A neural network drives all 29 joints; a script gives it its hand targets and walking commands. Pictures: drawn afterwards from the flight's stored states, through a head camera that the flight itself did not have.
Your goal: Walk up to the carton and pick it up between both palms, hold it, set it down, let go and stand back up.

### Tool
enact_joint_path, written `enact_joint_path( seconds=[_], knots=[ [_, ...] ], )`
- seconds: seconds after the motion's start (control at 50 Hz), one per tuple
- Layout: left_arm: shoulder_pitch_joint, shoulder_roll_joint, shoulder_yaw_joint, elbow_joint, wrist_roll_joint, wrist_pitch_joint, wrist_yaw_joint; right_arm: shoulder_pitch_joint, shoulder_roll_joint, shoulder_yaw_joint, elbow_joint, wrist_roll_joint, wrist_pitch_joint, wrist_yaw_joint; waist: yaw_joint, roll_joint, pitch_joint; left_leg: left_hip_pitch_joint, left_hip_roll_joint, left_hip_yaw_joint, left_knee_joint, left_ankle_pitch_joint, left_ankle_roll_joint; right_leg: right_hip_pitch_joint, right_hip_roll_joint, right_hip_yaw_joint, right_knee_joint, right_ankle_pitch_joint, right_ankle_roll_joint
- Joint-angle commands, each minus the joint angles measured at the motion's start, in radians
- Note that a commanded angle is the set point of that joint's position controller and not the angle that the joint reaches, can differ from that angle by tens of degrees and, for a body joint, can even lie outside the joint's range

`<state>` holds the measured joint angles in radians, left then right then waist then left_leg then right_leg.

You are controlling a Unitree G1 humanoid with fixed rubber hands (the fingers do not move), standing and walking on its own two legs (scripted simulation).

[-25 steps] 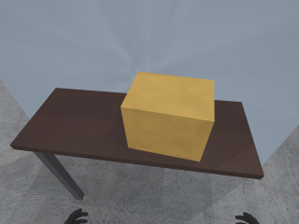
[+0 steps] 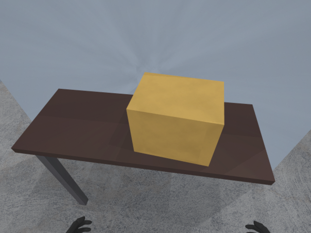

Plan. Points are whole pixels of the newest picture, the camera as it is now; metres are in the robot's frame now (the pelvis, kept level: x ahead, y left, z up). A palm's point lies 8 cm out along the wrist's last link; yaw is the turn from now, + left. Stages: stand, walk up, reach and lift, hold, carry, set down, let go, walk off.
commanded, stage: stand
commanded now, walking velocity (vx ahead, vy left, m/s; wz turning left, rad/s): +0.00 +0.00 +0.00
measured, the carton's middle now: (176, 118) +0.48 -0.03 +0.02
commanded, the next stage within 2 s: walk up in 0.68 s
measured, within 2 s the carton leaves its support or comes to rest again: neither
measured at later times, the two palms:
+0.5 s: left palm out of the picture +0.11 +0.26 -0.09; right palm out of the picture +0.11 -0.26 -0.09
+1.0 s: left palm out of the picture +0.11 +0.27 -0.09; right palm out of the picture +0.10 -0.27 -0.09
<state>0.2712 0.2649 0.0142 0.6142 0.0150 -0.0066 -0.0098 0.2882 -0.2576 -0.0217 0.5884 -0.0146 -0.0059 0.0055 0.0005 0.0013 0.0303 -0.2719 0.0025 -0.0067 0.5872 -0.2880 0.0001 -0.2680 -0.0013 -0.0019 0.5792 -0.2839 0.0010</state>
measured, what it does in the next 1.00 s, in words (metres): stands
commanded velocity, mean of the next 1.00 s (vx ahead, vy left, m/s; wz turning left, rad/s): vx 0.00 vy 0.00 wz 0.00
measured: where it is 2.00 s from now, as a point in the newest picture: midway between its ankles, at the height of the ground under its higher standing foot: outside the picture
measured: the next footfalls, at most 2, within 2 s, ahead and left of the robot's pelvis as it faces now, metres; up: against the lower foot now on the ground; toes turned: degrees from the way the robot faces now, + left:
right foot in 1.46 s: -0.13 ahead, -0.12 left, +0.00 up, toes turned -7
left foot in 1.78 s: -0.09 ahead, +0.12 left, +0.00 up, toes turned -7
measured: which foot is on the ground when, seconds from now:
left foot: down 0.00-1.00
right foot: down 0.00-1.00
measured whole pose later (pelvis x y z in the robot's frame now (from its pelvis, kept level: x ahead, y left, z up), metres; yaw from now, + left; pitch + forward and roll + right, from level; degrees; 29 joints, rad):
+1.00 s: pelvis -0.02 +0.00 -0.01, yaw -2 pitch -2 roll +0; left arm 0.25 0.32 0.02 0.61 0.02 0.02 0.00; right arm 0.24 -0.31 -0.03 0.60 -0.01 0.02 -0.01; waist 0.01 0.01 0.10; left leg -0.33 0.01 0.02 0.69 -0.29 0.03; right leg -0.33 0.01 0.02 0.66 -0.29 -0.01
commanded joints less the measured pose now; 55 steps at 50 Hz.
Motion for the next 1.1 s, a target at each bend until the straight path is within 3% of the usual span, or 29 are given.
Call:
enact_joint_path(
  seconds=[0.0,0.84,0.86,0.88,0.9,0.94,0.98,1.02,1.04,1.06,1.08],
  knots=[
    [-0.012,0.113,0.036,-0.081,0.0,-0.018,0.004,-0.011,-0.12,-0.036,-0.077,0.0,-0.02,-0.004,0.001,0.005,-0.028,-0.008,0.082,-0.094,-0.117,0.052,0.034,-0.005,-0.082,0.095,-0.103,0.055,-0.035],
    [0.013,0.125,0.031,-0.044,-0.002,-0.015,0.006,0.018,-0.128,-0.023,-0.041,0.001,-0.019,-0.005,0.001,-0.002,-0.024,0.006,0.083,-0.083,-0.134,0.065,0.039,0.007,-0.08,0.107,-0.116,0.067,-0.028],
    [-0.025,0.217,0.06,-0.069,0.001,-0.002,0.014,-0.058,-0.213,-0.051,-0.053,0.011,-0.01,-0.016,0.016,-0.015,0.084,-0.047,0.094,-0.063,-0.034,0.393,0.057,-0.054,-0.077,0.119,-0.021,0.432,-0.046],
    [0.014,0.223,0.057,-0.066,0.003,0.004,0.015,-0.029,-0.223,-0.059,-0.051,0.006,-0.004,-0.02,0.015,-0.007,-0.004,0.018,0.093,-0.04,0.027,0.491,0.072,-0.016,-0.095,0.117,0.017,0.551,-0.063],
    [0.032,0.22,0.058,-0.068,0.006,0.008,0.016,-0.004,-0.217,-0.062,-0.045,0.007,0.001,-0.021,0.008,-0.016,-0.075,0.055,0.088,-0.022,0.073,0.488,0.083,0.008,-0.103,0.128,0.032,0.588,-0.082],
    [0.016,0.233,0.068,-0.079,0.005,0.025,0.014,0.008,-0.196,-0.065,-0.043,0.012,0.018,-0.021,0.003,-0.058,-0.128,0.072,0.05,0.004,0.19,0.348,0.089,-0.022,-0.14,0.17,0.024,0.573,-0.146],
    [-0.033,0.252,0.082,-0.098,0.001,0.046,0.008,-0.006,-0.17,-0.064,-0.055,0.012,0.036,-0.021,0.001,-0.116,-0.097,0.061,-0.008,0.015,0.28,0.152,0.071,-0.115,-0.192,0.239,-0.032,0.517,-0.21],
    [-0.096,0.262,0.088,-0.111,0.004,0.062,0.008,0.009,-0.141,-0.06,-0.053,0.005,0.045,-0.022,-0.021,-0.198,-0.046,0.081,-0.036,0.0,0.303,-0.119,0.054,-0.233,-0.248,0.305,-0.095,0.416,-0.244],
    [-0.123,0.264,0.086,-0.116,0.007,0.069,0.008,0.019,-0.139,-0.059,-0.049,0.002,0.043,-0.023,-0.033,-0.192,-0.035,0.096,-0.027,-0.011,0.263,-0.162,0.048,-0.267,-0.248,0.305,-0.094,0.349,-0.235],
    [-0.142,0.258,0.079,-0.122,0.008,0.075,0.008,0.029,-0.146,-0.058,-0.05,0.004,0.036,-0.023,-0.047,-0.148,-0.021,0.098,-0.003,-0.026,0.143,-0.105,0.052,-0.26,-0.209,0.279,-0.044,0.286,-0.2],
    [-0.121,0.225,0.062,-0.123,0.008,0.079,0.008,0.02,-0.191,-0.064,-0.061,-0.003,0.022,-0.023,-0.05,0.013,-0.036,0.066,0.109,-0.156,-0.066,0.027,0.083,-0.225,-0.097,0.205,0.12,0.174,-0.116]
  ],
)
